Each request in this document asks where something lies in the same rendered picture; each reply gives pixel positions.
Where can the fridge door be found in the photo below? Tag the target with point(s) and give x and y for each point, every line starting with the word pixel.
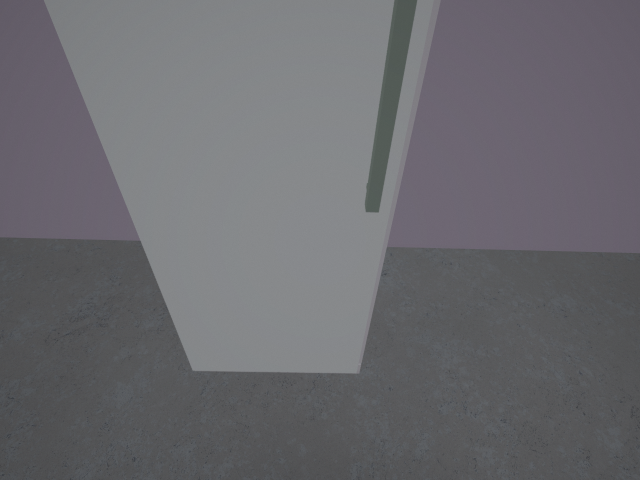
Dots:
pixel 240 134

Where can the handle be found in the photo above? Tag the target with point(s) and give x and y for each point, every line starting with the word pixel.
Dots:
pixel 398 45

